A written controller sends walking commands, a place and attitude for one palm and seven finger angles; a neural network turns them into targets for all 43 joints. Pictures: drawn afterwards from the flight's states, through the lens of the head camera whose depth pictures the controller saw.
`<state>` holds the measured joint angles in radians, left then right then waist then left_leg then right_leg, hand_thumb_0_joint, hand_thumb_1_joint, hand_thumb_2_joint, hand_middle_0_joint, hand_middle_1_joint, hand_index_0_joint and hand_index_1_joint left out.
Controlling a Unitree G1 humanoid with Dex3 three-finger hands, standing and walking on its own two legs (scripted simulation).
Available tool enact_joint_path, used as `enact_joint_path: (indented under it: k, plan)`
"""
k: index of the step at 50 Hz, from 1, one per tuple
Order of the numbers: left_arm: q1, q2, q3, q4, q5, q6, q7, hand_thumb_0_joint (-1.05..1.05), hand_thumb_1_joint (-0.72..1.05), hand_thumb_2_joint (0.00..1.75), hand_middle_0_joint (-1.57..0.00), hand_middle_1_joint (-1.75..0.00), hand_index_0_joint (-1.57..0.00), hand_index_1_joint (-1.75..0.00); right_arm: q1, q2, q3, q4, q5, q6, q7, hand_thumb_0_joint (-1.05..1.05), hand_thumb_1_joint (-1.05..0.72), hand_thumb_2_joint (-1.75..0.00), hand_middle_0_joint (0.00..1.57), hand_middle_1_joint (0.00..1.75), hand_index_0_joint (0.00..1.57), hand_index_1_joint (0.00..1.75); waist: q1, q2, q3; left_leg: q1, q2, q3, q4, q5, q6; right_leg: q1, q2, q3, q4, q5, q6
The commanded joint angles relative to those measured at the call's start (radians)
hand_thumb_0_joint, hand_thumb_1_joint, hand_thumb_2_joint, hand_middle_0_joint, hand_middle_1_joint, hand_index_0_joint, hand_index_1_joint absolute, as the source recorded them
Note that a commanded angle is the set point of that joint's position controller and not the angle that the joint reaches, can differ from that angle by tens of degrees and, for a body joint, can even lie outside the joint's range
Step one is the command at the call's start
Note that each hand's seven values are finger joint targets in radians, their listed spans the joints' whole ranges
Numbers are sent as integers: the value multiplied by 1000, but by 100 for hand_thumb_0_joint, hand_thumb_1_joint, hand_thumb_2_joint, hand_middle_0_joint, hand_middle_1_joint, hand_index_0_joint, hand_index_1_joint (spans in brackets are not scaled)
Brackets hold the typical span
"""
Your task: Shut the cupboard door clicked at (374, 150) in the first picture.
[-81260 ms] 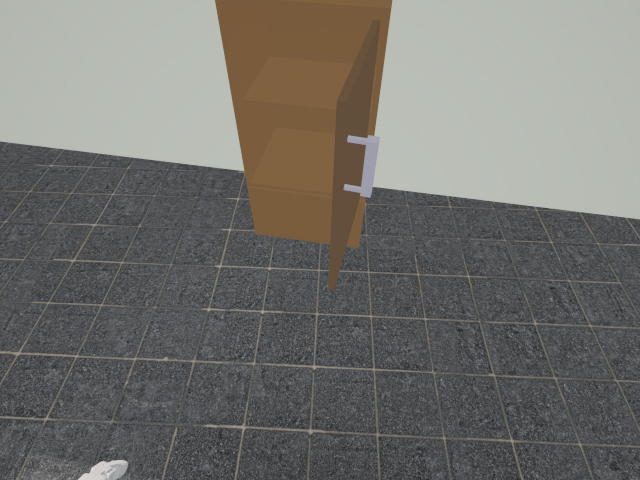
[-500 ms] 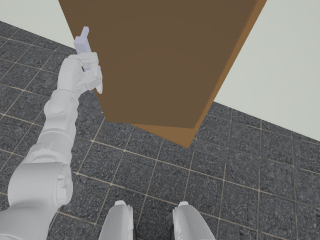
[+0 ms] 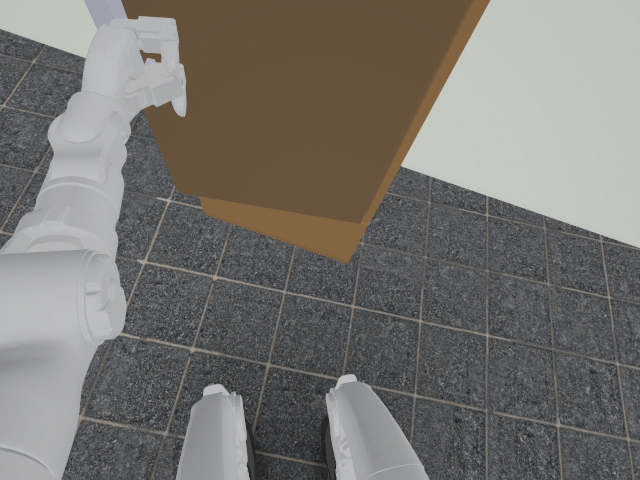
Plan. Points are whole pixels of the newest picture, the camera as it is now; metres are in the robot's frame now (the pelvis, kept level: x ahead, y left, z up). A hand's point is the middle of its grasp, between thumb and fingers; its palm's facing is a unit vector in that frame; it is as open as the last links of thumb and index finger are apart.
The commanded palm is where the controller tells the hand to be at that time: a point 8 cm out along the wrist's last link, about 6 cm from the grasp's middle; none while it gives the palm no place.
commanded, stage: push the door shut along its arc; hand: left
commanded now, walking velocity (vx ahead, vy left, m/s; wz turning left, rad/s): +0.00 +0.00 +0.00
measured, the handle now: (128, 34) +0.63 +0.15 +0.09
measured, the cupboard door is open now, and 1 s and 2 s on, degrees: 11 5 5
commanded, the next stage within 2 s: pull the fist back off the door in 0.40 s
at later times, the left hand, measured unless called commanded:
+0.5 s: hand (212, 44) +0.61 +0.06 +0.10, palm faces -0.37 -0.93 -0.03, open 3.0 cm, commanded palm +0.62 +0.09 +0.09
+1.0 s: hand (207, 64) +0.57 +0.06 +0.10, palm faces +0.01 -1.00 -0.02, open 3.1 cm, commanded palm +0.53 +0.10 +0.09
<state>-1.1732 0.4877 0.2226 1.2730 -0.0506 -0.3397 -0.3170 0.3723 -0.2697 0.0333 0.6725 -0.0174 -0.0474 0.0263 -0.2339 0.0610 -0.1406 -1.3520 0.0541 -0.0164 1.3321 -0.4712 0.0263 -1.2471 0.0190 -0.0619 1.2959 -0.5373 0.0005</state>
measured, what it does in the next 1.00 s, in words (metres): stands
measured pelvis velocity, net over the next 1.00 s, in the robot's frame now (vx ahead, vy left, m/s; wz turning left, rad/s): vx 0.03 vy -0.02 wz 0.01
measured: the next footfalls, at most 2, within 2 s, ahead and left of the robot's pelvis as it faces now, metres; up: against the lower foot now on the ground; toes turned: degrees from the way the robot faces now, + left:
none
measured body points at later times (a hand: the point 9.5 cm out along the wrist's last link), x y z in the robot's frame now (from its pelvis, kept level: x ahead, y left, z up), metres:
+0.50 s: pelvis +0.01 -0.01 -0.02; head +0.20 +0.01 +0.39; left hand +0.62 +0.11 +0.10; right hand -0.04 -0.26 -0.11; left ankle +0.07 +0.11 -0.60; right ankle +0.03 -0.13 -0.60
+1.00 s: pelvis +0.03 -0.02 +0.03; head +0.17 -0.01 +0.45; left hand +0.57 +0.12 +0.11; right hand +0.00 -0.26 -0.09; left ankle +0.07 +0.11 -0.60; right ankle +0.03 -0.13 -0.60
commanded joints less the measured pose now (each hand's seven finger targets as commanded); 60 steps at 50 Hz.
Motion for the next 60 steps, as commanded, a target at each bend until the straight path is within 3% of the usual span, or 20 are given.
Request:
enact_joint_path:
  k: [1,6,9,13,15,18,25,26,29,31,33,35,37,38,42,43,46,54,57,60]
  plan:
    - [-573,155,34,-213,-6,-42,-21,0,90,90,-130,-150,-130,-150,195,-195,-71,-36,2,-16,-12,0,-90,-90,20,30,20,30,-59,148,-559,615,-10,-106,-118,237,13,33,40,15,-183,179,-42]
    - [-631,183,39,-177,13,-16,-24,0,90,90,-130,-150,-130,-150,208,-194,-64,-29,0,-18,-15,0,-90,-90,20,30,20,30,-85,127,-529,551,-9,-98,-97,213,20,28,46,17,-180,168,-38]
    - [-678,213,47,-171,21,-8,-34,0,90,90,-130,-150,-130,-150,216,-198,-62,-21,-3,-23,-19,0,-90,-90,20,30,20,30,-99,155,-547,552,-8,-98,-78,221,22,3,47,17,-170,170,-39]
    - [-697,246,65,-181,27,6,-53,0,90,90,-130,-150,-130,-150,228,-197,-62,-23,-7,-31,-22,0,-90,-90,20,30,20,30,-91,185,-599,548,-10,-91,-55,277,24,19,51,20,-153,208,-41]
    - [-715,229,52,-165,32,23,-56,0,90,90,-130,-150,-130,-150,235,-193,-61,-13,-10,-33,-22,0,-90,-90,20,30,20,30,-107,179,-581,539,-7,-88,-44,286,26,6,53,16,-152,219,-37]
    - [-707,280,85,-162,43,41,-64,0,90,90,-130,-150,-130,-150,246,-196,-61,-16,-13,-31,-22,0,-90,-90,20,30,20,30,-95,183,-628,532,-9,-86,-34,325,26,35,55,15,-137,251,-38]
    - [-768,311,85,-172,59,71,-82,0,90,90,-130,-150,-130,-150,265,-192,-59,-8,-16,-28,-29,0,-90,-90,20,30,20,30,-115,179,-633,486,-9,-70,-8,340,33,65,59,23,-136,297,-33]
    - [-715,328,287,-198,-21,85,97,0,90,90,-130,-150,-130,-150,309,-173,-47,-48,-34,-28,-16,0,-90,-90,20,30,20,30,-51,194,-657,484,9,-89,-36,338,23,87,50,16,-142,283,-30]
    - [-619,156,228,-239,13,67,335,0,90,90,-130,-150,-130,-150,307,-154,-63,-51,-62,-23,33,0,-90,-90,20,30,20,30,-51,157,-661,518,11,-87,-64,365,8,95,47,4,-150,292,-11]
    - [-581,144,206,-251,98,26,450,0,90,90,-130,-150,-130,-150,310,-147,-71,-48,-78,-10,58,0,-90,-90,20,30,20,30,-44,154,-654,502,4,-72,-67,360,5,121,46,5,-153,298,-9]
    - [-605,199,209,-224,169,-6,489,0,90,90,-130,-150,-130,-150,321,-158,-74,-40,-86,10,70,0,-90,-90,20,30,20,30,-67,119,-635,457,-2,-60,-68,327,12,150,44,19,-165,299,-5]
    - [-635,183,156,-281,200,-50,472,0,90,90,-130,-150,-130,-150,313,-153,-79,-48,-83,21,80,0,-90,-90,20,30,20,30,-71,146,-642,472,-10,-47,-89,298,13,200,43,34,-188,308,-7]
    - [-628,190,159,-358,167,-94,430,0,90,90,-130,-150,-130,-150,297,-155,-86,-60,-73,26,76,0,-90,-90,20,30,20,30,-50,170,-708,542,-14,-48,-110,329,9,256,44,41,-194,353,-15]
    - [-590,153,140,-363,145,-105,407,0,90,90,-130,-150,-130,-150,285,-150,-89,-62,-64,28,75,0,-90,-90,20,30,20,30,-40,186,-730,579,-18,-47,-121,348,3,270,44,38,-199,372,-17]
    - [-420,54,111,-277,78,-92,359,0,90,90,-130,-150,-130,-150,280,-148,-91,-58,-47,42,69,0,-90,-90,20,30,20,30,-25,109,-618,583,-23,-37,-169,324,3,295,45,32,-242,372,-15]
    - [-404,6,80,-263,69,-87,358,0,90,90,-130,-150,-130,-150,270,-145,-91,-58,-44,45,68,0,-90,-90,20,30,20,30,-37,82,-578,567,-24,-31,-174,308,6,289,43,34,-256,369,-10]
    - [-326,-37,78,-240,43,-99,367,0,90,90,-130,-150,-130,-150,258,-143,-94,-60,-44,53,65,0,-90,-90,20,30,20,30,-26,9,-492,519,-32,-18,-196,263,9,314,40,39,-284,350,-7]
    - [-204,-144,2,-323,46,-217,382,0,90,90,-130,-150,-130,-150,199,-133,-112,-70,-42,68,68,0,-90,-90,20,30,20,30,17,41,-495,622,-43,-12,-214,317,-2,308,29,35,-270,392,-17]
    - [-154,-100,45,-371,41,-234,394,0,90,90,-130,-150,-130,-150,182,-136,-116,-81,-40,79,63,0,-90,-90,20,30,20,30,48,29,-523,622,-49,-1,-219,331,-1,369,26,43,-266,430,-16]
    - [-143,-143,4,-430,42,-252,397,0,90,90,-130,-150,-130,-150,149,-124,-118,-88,-34,85,59,0,-90,-90,20,30,20,30,49,15,-528,637,-49,3,-227,328,-2,390,23,46,-271,441,-11]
